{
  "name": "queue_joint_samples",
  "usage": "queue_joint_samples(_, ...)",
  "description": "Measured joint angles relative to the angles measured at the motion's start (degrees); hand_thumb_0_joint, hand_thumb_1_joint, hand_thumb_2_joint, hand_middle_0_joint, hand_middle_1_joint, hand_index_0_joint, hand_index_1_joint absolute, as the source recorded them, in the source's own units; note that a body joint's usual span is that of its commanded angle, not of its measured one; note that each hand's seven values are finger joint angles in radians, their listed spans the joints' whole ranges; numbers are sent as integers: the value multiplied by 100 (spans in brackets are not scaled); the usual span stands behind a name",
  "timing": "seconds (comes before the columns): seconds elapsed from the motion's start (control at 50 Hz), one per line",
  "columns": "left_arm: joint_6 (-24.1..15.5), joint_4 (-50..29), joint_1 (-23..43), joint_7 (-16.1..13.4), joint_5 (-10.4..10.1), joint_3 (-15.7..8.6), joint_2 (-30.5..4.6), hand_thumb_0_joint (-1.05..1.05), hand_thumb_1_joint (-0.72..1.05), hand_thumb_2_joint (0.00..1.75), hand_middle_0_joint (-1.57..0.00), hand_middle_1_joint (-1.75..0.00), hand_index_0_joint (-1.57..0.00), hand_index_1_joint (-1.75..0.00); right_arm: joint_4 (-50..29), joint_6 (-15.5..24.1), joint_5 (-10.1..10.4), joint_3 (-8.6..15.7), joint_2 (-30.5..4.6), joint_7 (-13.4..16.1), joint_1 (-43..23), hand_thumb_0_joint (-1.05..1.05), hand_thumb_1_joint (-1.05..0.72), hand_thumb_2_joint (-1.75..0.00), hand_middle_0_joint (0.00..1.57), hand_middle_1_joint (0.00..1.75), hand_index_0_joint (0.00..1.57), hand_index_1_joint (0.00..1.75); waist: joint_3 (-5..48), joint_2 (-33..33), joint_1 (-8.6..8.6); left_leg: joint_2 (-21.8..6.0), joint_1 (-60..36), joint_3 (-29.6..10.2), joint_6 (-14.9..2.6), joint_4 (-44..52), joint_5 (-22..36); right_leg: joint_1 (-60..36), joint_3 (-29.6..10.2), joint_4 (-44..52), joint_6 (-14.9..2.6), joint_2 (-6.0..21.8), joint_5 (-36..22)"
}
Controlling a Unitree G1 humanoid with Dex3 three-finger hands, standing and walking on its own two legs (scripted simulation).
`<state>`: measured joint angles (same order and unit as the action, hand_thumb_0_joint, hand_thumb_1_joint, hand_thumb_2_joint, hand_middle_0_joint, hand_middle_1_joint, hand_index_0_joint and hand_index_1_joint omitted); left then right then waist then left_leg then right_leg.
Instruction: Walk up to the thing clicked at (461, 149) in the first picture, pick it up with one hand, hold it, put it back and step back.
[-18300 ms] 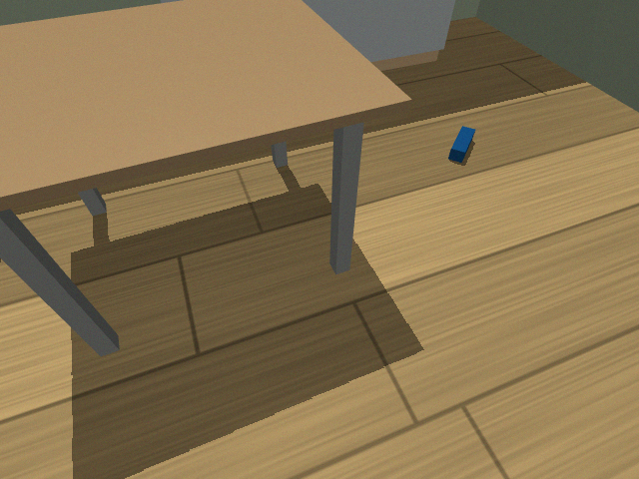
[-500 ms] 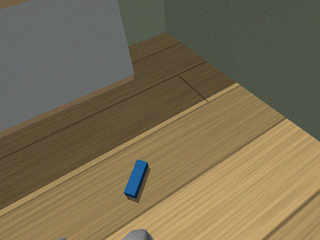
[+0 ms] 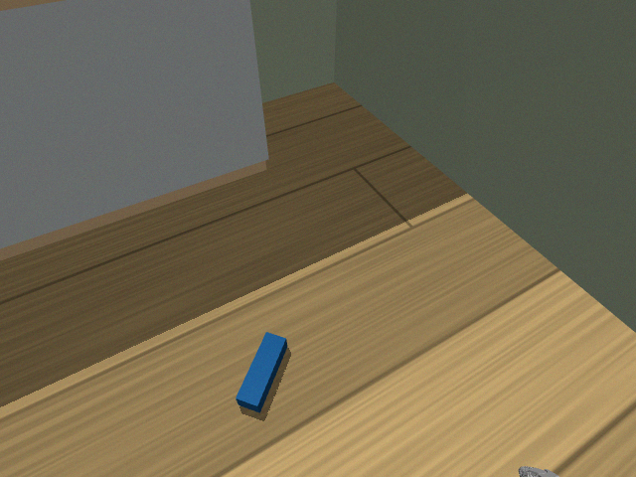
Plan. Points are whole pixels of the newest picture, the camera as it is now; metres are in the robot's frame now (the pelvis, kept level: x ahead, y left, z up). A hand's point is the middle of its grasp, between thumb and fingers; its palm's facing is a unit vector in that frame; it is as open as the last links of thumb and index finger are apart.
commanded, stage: walk up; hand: left
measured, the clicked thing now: (263, 370) +0.53 +0.22 -0.74
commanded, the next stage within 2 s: stand in 1.00 s
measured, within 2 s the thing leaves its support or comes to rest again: neither
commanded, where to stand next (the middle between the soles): +0.07 -0.01 m, yaw -1 degrees
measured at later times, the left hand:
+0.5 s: hand out of the picture +0.10 +0.25 -0.14, palm faces -0.04 -0.93 -0.35, open 7.3 cm
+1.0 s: hand out of the picture +0.10 +0.25 -0.14, palm faces -0.03 -0.93 -0.36, open 7.3 cm
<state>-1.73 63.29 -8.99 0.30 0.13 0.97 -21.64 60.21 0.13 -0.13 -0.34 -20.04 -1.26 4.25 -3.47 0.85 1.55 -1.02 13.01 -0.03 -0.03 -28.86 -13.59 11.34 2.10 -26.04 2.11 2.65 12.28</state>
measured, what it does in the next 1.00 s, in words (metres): stands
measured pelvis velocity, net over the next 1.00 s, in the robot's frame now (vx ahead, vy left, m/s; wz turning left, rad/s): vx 0.01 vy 0.00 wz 0.00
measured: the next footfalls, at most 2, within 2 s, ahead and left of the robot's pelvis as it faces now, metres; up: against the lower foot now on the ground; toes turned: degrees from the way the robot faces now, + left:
none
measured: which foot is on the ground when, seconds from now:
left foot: down 0.00-1.00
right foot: down 0.00-1.00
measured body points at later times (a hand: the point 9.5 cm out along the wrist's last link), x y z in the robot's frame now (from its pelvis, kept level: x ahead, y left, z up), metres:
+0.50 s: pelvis +0.01 +0.00 +0.01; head +0.01 -0.01 +0.46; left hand +0.10 +0.30 -0.12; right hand +0.09 -0.31 -0.12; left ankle +0.02 +0.12 -0.74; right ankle +0.02 -0.15 -0.74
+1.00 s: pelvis +0.01 +0.00 +0.01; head +0.02 -0.01 +0.46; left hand +0.10 +0.30 -0.12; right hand +0.09 -0.30 -0.13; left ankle +0.02 +0.12 -0.74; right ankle +0.02 -0.15 -0.74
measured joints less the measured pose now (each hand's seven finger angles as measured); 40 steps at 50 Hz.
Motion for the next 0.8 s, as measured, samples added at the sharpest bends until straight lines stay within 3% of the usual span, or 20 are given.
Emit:
queue_joint_samples(0.34, 13, 207, 420, -22, 50, -25, 115, 0, 91, 89, -21, -30, -21, -30, 464, -66, -13, 97, -67, 14, -138, 1, -90, -90, 20, 30, 21, 30, 49, 48, -92, 64, -483, 37, 20, 805, 350, -369, -14, 573, 10, 55, -227)
queue_joint_samples(0.56, 46, 233, 481, -8, 81, -61, 182, 0, 90, 89, -21, -30, -21, -30, 604, -64, -43, 110, -62, 24, 88, 1, -90, -90, 20, 30, 21, 30, 67, -36, -216, 33, -548, 59, 40, 927, 400, -426, -33, 706, -8, 21, -293)
queue_joint_samples(0.8, 82, 244, 423, -3, 88, -98, 176, 0, 90, 89, -21, -30, -21, -30, 613, -59, -56, 104, -25, 36, 211, 1, -90, -90, 20, 30, 21, 30, 61, 7, -229, 30, -538, 51, 40, 920, 380, -429, -25, 718, -11, 18, -281)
